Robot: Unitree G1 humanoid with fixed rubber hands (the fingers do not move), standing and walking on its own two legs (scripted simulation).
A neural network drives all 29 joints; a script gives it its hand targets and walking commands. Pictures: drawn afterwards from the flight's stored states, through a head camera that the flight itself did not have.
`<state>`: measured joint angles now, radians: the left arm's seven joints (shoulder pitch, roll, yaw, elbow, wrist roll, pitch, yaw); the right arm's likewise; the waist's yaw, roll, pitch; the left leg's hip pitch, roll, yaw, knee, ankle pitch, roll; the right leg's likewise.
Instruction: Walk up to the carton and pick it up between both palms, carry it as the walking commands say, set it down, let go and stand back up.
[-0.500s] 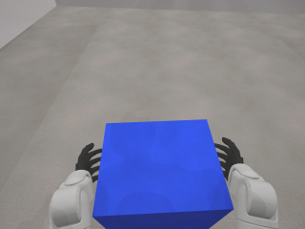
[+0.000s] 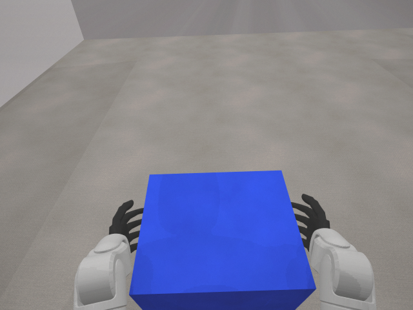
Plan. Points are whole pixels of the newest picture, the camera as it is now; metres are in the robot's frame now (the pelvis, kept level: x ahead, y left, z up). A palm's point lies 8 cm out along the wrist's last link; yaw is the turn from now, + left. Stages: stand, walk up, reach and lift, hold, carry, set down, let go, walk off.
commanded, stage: carry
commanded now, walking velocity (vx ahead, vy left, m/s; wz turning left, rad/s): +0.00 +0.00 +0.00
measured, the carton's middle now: (217, 248) +0.27 +0.00 +0.01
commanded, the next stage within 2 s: none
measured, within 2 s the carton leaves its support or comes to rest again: neither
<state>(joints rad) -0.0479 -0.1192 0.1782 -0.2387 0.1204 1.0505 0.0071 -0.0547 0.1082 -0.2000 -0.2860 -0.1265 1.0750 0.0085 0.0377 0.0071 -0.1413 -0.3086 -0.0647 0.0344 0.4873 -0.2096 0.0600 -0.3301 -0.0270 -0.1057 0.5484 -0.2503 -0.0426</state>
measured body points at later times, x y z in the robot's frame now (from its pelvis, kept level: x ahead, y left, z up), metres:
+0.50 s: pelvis +0.00 +0.00 +0.00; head -0.02 -0.01 +0.45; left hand +0.26 +0.18 +0.05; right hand +0.28 -0.17 +0.05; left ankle +0.03 +0.09 -0.73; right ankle +0.03 -0.09 -0.73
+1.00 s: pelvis +0.02 +0.03 +0.00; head +0.00 +0.05 +0.45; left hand +0.26 +0.22 +0.06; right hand +0.28 -0.13 +0.08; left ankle +0.03 +0.09 -0.73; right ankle +0.02 -0.09 -0.73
